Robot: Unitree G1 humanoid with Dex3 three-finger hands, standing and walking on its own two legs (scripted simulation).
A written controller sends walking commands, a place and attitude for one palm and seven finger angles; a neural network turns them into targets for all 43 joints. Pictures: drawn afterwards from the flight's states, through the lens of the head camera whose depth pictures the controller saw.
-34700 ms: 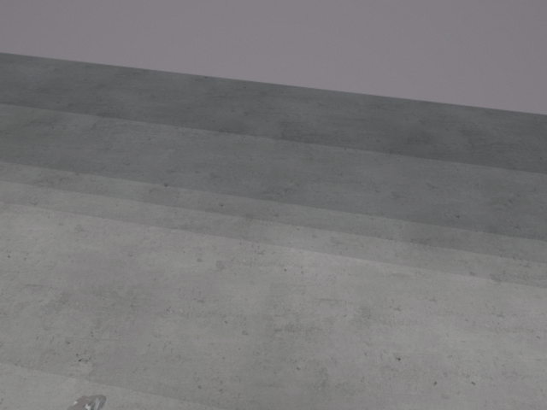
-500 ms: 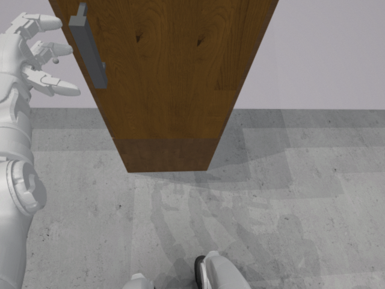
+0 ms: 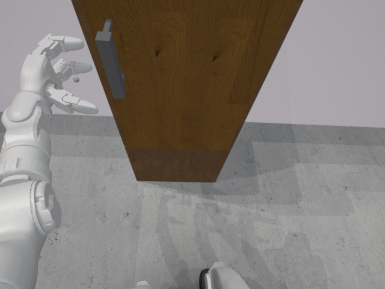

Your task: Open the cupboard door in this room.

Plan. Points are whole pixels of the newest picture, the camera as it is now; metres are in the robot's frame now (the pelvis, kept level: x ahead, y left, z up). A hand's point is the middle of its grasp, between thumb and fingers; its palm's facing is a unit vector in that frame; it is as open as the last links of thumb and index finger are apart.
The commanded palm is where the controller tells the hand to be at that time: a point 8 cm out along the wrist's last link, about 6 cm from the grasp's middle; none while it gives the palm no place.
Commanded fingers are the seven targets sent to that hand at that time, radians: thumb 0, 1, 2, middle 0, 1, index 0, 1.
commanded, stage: move the hooked fingers beside the handle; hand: left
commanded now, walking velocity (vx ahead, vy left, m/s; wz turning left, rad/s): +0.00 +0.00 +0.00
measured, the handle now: (114, 62) +0.55 +0.12 +0.11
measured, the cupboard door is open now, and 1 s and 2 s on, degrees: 0 0 0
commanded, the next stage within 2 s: slide the fingers in behind the handle in 0.24 s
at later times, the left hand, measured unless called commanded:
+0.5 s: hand (79, 80) +0.51 +0.19 +0.10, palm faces -0.10 -1.00 +0.00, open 14.0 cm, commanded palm +0.49 +0.23 +0.10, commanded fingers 0.00 -0.50 0.30 -0.30 -1.20 -0.30 -1.20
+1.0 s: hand (97, 82) +0.51 +0.15 +0.10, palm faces -0.10 -1.00 -0.01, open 14.0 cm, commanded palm +0.49 +0.19 +0.10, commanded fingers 0.00 -0.50 0.30 -0.30 -1.20 -0.30 -1.20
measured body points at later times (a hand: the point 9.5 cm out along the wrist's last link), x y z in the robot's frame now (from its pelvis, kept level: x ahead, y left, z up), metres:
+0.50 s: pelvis -0.01 +0.00 +0.00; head +0.12 +0.02 +0.43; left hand +0.51 +0.24 +0.10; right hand -0.03 -0.27 -0.11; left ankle -0.05 +0.11 -0.70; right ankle +0.03 -0.13 -0.70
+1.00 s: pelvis -0.01 +0.00 +0.00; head +0.11 +0.01 +0.43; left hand +0.51 +0.21 +0.10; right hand +0.00 -0.26 -0.11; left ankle -0.05 +0.11 -0.70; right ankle +0.03 -0.13 -0.70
